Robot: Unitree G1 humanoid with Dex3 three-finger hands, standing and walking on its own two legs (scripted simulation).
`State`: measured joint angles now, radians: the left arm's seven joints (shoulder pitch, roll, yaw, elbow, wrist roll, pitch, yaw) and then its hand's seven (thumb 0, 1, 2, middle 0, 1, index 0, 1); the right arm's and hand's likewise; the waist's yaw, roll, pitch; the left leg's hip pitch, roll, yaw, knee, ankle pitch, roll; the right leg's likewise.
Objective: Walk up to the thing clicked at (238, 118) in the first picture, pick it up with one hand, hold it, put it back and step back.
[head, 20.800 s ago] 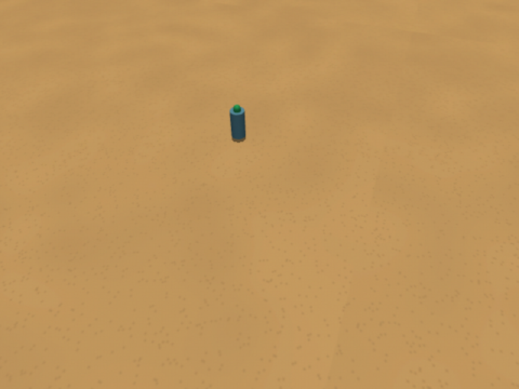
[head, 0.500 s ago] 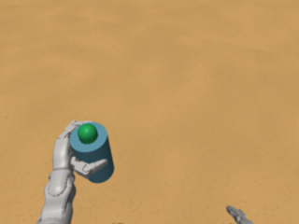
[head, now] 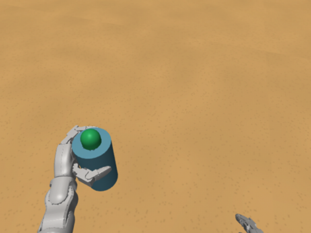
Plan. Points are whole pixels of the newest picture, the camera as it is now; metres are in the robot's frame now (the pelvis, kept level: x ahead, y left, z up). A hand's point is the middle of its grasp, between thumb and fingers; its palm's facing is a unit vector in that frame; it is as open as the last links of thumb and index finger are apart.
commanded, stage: hold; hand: left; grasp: from the side
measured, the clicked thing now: (97, 158) +0.32 +0.16 +0.02
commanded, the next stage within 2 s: crouch in 0.18 s
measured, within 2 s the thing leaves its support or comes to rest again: neither
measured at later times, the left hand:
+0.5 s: hand (94, 158) +0.32 +0.17 +0.02, palm faces +0.13 -0.99 -0.01, open 11.8 cm
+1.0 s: hand (105, 180) +0.35 +0.19 -0.22, palm faces +0.16 -0.99 -0.03, open 11.8 cm
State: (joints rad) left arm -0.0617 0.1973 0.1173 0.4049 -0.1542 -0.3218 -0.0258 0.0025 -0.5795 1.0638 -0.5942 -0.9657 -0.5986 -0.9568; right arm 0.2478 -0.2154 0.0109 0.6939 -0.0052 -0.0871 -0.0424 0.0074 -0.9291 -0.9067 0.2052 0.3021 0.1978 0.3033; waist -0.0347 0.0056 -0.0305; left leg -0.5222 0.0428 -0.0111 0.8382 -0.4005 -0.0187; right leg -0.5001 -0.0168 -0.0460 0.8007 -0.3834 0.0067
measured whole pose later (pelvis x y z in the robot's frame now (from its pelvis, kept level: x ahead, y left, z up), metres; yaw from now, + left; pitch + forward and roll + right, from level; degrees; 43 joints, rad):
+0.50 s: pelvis -0.01 +0.00 +0.00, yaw +0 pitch +6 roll -1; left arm -0.11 0.18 0.14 0.50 -0.15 -0.38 -0.02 0.00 -0.57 1.04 -0.61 -0.94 -0.61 -0.93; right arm 0.22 -0.21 0.01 0.70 -0.01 -0.09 -0.03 0.01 -0.90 -0.90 0.20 0.30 0.20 0.30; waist -0.04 -0.01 -0.02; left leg -0.57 0.04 -0.01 0.86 -0.40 -0.02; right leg -0.56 -0.02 -0.05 0.84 -0.39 0.00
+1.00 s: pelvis -0.04 +0.00 -0.18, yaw -2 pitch +31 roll -3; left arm -0.37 0.26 0.30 0.87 -0.14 -0.72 -0.07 0.00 -0.56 1.03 -0.61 -0.94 -0.61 -0.93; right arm 0.13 -0.25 -0.01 0.72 -0.08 -0.07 0.05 0.00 -0.92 -0.91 0.20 0.30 0.20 0.30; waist -0.09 -0.01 -0.19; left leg -1.57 0.05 -0.05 1.69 -0.66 -0.02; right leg -1.54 -0.02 -0.05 1.65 -0.64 0.00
